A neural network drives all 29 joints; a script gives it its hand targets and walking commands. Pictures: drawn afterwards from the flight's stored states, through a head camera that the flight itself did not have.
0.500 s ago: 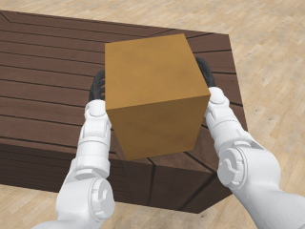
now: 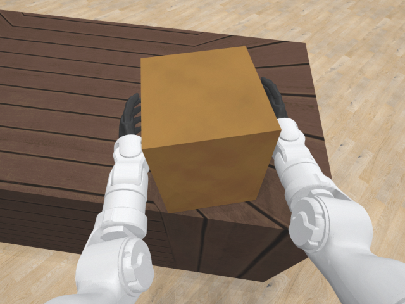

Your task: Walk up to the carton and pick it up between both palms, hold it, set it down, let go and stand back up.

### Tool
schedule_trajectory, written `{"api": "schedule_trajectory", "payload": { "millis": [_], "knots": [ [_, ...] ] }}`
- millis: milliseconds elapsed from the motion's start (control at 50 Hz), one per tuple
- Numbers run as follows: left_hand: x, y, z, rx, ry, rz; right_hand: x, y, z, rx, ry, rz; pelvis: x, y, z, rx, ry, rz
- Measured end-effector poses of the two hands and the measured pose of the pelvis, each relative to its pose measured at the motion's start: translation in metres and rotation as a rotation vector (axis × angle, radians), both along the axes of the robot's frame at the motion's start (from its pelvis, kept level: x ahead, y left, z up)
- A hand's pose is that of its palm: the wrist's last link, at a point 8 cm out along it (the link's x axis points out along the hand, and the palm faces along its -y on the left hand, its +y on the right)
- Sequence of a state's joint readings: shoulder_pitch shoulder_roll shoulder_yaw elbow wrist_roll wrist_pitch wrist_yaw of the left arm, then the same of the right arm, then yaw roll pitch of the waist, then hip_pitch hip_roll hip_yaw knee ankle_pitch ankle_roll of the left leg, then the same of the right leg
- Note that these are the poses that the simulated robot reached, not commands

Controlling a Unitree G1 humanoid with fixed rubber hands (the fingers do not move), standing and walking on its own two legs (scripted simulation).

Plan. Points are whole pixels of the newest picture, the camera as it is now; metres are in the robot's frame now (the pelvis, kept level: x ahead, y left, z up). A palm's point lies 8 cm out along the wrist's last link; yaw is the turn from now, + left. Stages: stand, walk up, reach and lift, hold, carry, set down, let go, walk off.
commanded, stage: set down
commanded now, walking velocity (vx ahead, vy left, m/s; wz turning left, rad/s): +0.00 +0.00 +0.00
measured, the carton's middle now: (204, 136) +0.43 +0.03 +0.07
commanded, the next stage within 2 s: none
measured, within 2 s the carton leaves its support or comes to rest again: neither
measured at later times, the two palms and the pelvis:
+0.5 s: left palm (132, 135) +0.41 +0.17 +0.08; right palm (276, 119) +0.46 -0.12 +0.10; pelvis +0.00 +0.00 +0.00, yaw +0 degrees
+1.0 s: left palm (134, 136) +0.41 +0.17 +0.08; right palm (278, 124) +0.45 -0.12 +0.09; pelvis +0.00 +0.00 +0.00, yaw +0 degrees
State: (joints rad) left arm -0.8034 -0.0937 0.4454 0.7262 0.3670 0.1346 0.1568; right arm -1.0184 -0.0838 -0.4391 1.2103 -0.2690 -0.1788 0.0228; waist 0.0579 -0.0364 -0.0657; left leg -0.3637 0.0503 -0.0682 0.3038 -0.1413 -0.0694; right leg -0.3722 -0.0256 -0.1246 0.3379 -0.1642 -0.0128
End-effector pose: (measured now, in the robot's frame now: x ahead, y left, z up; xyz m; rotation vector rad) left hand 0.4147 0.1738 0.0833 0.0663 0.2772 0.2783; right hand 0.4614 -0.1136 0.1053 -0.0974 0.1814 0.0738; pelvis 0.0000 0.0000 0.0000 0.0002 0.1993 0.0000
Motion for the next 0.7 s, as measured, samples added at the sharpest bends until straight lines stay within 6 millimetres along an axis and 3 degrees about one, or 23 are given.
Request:
{"api": "schedule_trajectory", "payload": {
  "millis": [700],
  "knots": [
    [-0.0006,-0.0053,-0.0044,-0.063,-0.033,0.012,-0.0038,-0.0067,-0.009,-0.003,0.001,-0.005,0.0014,-0.0018,0.0002,0.002,0.004,0.0]
  ]
}}
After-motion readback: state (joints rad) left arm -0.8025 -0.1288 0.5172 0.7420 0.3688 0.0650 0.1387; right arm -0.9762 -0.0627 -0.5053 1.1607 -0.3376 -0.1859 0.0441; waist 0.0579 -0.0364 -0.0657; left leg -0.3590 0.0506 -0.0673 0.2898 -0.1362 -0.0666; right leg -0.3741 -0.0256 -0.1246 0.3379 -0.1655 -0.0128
